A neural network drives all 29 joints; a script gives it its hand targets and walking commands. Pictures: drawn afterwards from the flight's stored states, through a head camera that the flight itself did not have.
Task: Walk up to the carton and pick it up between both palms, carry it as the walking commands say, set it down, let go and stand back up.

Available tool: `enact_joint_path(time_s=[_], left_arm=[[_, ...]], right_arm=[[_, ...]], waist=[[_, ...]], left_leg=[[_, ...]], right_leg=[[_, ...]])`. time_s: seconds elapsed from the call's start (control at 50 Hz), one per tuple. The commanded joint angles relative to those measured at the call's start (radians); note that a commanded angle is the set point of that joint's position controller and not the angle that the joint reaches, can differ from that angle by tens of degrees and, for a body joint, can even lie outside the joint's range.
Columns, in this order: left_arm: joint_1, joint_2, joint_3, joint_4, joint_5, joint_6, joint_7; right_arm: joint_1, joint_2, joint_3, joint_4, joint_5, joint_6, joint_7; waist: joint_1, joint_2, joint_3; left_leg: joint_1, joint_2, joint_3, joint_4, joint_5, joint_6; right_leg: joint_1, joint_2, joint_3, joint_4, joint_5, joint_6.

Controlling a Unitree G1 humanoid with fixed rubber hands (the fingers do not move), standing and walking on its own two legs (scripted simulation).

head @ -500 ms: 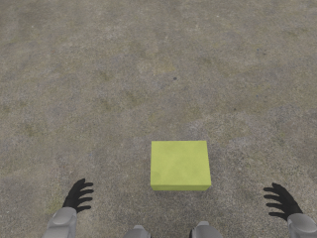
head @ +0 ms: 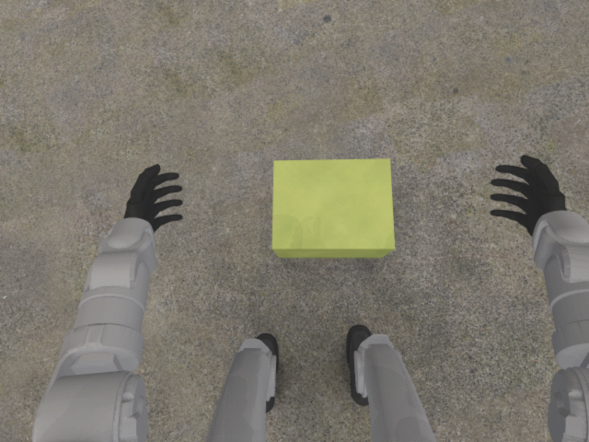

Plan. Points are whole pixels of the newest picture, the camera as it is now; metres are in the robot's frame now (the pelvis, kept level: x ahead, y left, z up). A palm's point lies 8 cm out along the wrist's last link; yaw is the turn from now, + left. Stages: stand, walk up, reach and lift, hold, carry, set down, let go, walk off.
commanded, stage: reach and lift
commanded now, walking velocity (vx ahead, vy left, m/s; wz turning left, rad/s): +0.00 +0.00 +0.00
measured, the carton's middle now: (330, 212) +0.54 -0.04 -0.59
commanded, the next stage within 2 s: none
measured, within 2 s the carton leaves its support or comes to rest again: neither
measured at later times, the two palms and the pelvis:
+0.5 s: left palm (185, 138) +0.55 +0.21 -0.14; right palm (494, 130) +0.55 -0.27 -0.14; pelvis +0.02 +0.00 -0.03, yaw +0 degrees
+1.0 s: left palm (210, 182) +0.52 +0.21 -0.28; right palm (459, 175) +0.52 -0.27 -0.27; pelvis +0.00 +0.02 -0.12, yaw +1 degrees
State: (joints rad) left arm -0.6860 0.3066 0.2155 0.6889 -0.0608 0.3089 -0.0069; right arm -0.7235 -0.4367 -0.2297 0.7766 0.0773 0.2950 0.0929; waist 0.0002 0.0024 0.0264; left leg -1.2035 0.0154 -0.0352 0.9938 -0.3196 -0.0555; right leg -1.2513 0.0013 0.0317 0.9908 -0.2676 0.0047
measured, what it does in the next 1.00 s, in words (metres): lowers itself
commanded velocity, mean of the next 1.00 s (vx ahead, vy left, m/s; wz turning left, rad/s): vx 0.00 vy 0.00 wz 0.00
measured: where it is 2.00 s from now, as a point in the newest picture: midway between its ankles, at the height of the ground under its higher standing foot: (312, 383)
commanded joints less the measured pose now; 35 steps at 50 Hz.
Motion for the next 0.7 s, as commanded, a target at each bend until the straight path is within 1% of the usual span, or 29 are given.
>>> enact_joint_path(time_s=[0.0, 0.06, 0.1, 0.18, 0.24, 0.28, 0.32, 0.38, 0.42, 0.5, 0.52, 0.56, 0.6, 0.62, 0.64, 0.68], left_arm=[[-0.332, 0.159, 0.068, -0.047, 0.017, -0.002, 0.000], [-0.440, 0.158, 0.087, -0.010, 0.020, -0.010, -0.002], [-0.504, 0.166, 0.099, 0.001, 0.021, -0.022, 0.002], [-0.609, 0.192, 0.121, 0.001, 0.017, -0.053, 0.012], [-0.662, 0.209, 0.125, -0.010, 0.006, -0.078, 0.012], [-0.683, 0.217, 0.128, -0.022, 0.000, -0.096, 0.007], [-0.701, 0.224, 0.133, -0.030, -0.003, -0.113, 0.003], [-0.703, 0.223, 0.147, -0.038, 0.005, -0.130, 0.001], [-0.675, 0.202, 0.154, -0.025, 0.017, -0.135, 0.000], [-0.612, 0.142, 0.158, -0.045, 0.034, -0.146, -0.003], [-0.593, 0.127, 0.157, -0.052, 0.038, -0.149, -0.003], [-0.563, 0.093, 0.151, -0.069, 0.047, -0.154, 0.000], [-0.547, 0.057, 0.144, -0.078, 0.060, -0.156, 0.004], [-0.546, 0.037, 0.140, -0.058, 0.067, -0.156, 0.007], [-0.547, 0.019, 0.139, -0.035, 0.075, -0.155, 0.011], [-0.563, 0.011, 0.147, -0.010, 0.090, -0.160, 0.019]], right_arm=[[-0.385, -0.198, -0.034, -0.059, 0.004, -0.010, 0.023], [-0.493, -0.209, -0.038, -0.014, 0.002, -0.022, 0.036], [-0.550, -0.220, -0.049, 0.011, -0.004, -0.034, 0.039], [-0.642, -0.239, -0.079, 0.023, -0.023, -0.061, 0.031], [-0.701, -0.243, -0.093, 0.005, -0.037, -0.079, 0.020], [-0.738, -0.243, -0.098, -0.021, -0.043, -0.092, 0.015], [-0.771, -0.242, -0.104, -0.043, -0.046, -0.103, 0.011], [-0.789, -0.236, -0.118, -0.065, -0.048, -0.113, 0.012], [-0.768, -0.220, -0.125, -0.045, -0.050, -0.118, 0.020], [-0.691, -0.197, -0.157, -0.032, -0.068, -0.133, 0.043], [-0.666, -0.198, -0.171, -0.025, -0.076, -0.139, 0.051], [-0.623, -0.207, -0.205, -0.013, -0.097, -0.154, 0.066], [-0.592, -0.216, -0.237, 0.004, -0.117, -0.170, 0.082], [-0.586, -0.218, -0.246, 0.033, -0.124, -0.176, 0.088], [-0.587, -0.216, -0.250, 0.058, -0.129, -0.181, 0.094], [-0.611, -0.212, -0.246, 0.076, -0.127, -0.192, 0.102]], waist=[[0.015, -0.048, -0.730], [0.017, -0.038, -0.756], [0.012, -0.036, -0.798], [-0.006, -0.057, -0.924], [-0.017, -0.072, -1.034], [-0.018, -0.081, -1.109], [-0.015, -0.086, -1.169], [-0.002, -0.090, -1.236], [0.006, -0.089, -1.245], [-0.007, -0.085, -1.291], [-0.014, -0.081, -1.293], [-0.032, -0.061, -1.284], [-0.046, -0.025, -1.245], [-0.051, -0.005, -1.193], [-0.052, 0.013, -1.134], [-0.043, 0.029, -1.035]], left_leg=[[0.189, -0.062, 0.099, -0.108, -0.052, 0.026], [0.166, -0.064, 0.096, -0.094, -0.055, 0.021], [0.159, -0.067, 0.095, -0.079, -0.041, 0.018], [0.141, -0.073, 0.103, -0.048, 0.019, 0.019], [0.105, -0.081, 0.113, -0.026, 0.092, 0.022], [0.072, -0.088, 0.119, -0.009, 0.158, 0.022], [0.035, -0.093, 0.123, 0.008, 0.226, 0.022], [-0.003, -0.095, 0.125, 0.021, 0.322, 0.022], [-0.020, -0.093, 0.122, 0.023, 0.371, 0.019], [0.011, -0.090, 0.109, 0.031, 0.507, 0.012], [0.028, -0.088, 0.104, 0.036, 0.547, 0.009], [0.091, -0.081, 0.087, 0.051, 0.623, -0.001], [0.168, -0.071, 0.066, 0.073, 0.684, -0.012], [0.175, -0.067, 0.056, 0.086, 0.675, -0.017], [0.153, -0.064, 0.052, 0.099, 0.634, -0.023], [0.055, -0.062, 0.056, 0.136, 0.505, -0.028]], right_leg=[[0.484, 0.039, -0.071, -0.099, 0.007, 0.031], [0.437, 0.040, -0.079, -0.090, -0.016, 0.027], [0.416, 0.040, -0.082, -0.079, -0.007, 0.024], [0.444, 0.044, -0.075, -0.052, 0.078, 0.025], [0.528, 0.044, -0.058, -0.023, 0.203, 0.025], [0.597, 0.044, -0.043, 0.006, 0.322, 0.026], [0.656, 0.044, -0.028, 0.036, 0.445, 0.027], [0.719, 0.044, -0.010, 0.069, 0.605, 0.031], [0.724, 0.043, -0.004, 0.081, 0.672, 0.033], [0.672, 0.044, -0.016, 0.101, 0.780, 0.031], [0.631, 0.046, -0.024, 0.103, 0.789, 0.030], [0.497, 0.049, -0.046, 0.101, 0.763, 0.026], [0.300, 0.050, -0.073, 0.096, 0.682, 0.021], [0.180, 0.047, -0.083, 0.096, 0.610, 0.018], [0.079, 0.042, -0.088, 0.102, 0.539, 0.014], [-0.038, 0.032, -0.081, 0.136, 0.427, 0.006]])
